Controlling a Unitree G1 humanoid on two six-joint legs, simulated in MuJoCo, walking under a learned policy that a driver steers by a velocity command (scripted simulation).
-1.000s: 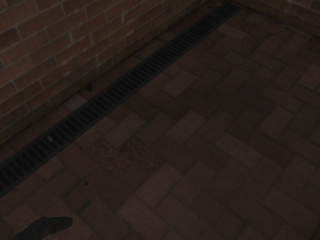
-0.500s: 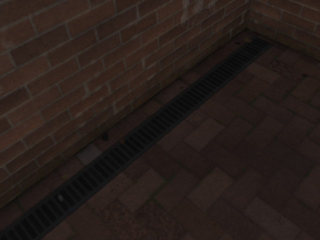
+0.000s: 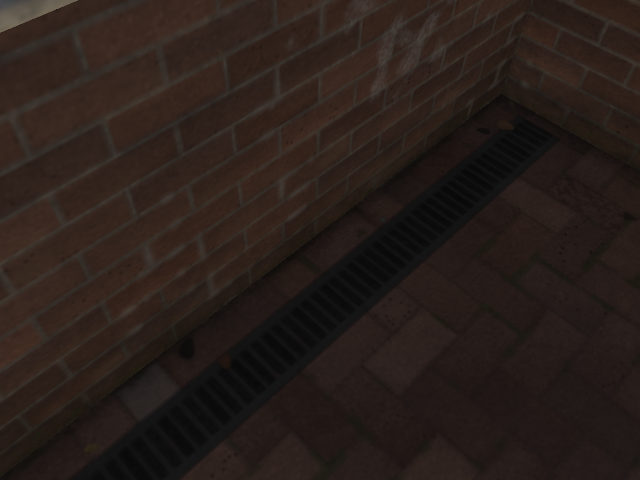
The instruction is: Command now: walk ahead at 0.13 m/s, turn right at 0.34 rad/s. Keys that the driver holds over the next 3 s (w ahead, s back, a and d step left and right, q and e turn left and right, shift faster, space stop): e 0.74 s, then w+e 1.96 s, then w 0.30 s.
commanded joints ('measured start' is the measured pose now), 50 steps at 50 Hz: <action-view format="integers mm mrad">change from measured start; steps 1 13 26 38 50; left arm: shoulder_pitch -25 -9 28 -15 154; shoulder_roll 129 185 219 120 161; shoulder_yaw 39 56 83 54 55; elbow -87 -166 -214 -227 -152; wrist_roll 11 5 10 -30 -4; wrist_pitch -23 70 96 107 18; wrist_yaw -27 53 56 15 49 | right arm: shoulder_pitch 15 38 -5 32 -101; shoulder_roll -159 -116 -222 -241 -145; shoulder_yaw -42 -12 -58 -85 -79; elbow -36 -113 -143 -121 -156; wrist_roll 27 12 -54 17 6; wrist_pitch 23 49 14 68 -57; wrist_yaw -27 -29 11 -24 35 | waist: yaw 9 2 39 -34 39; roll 158 -57 278 268 -87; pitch -83 -125 -106 -100 12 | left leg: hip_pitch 74 -409 -70 -32 -650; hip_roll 302 61 505 374 133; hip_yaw -62 -90 -554 -119 -86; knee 108 691 -36 22 619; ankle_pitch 701 -159 329 253 117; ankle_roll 83 -157 217 107 -92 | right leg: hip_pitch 67 258 -66 194 496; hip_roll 31 -80 134 48 -149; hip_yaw -27 323 154 -83 361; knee -51 -250 517 125 -402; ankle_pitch -97 90 -586 -404 -340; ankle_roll -36 -258 -13 44 -252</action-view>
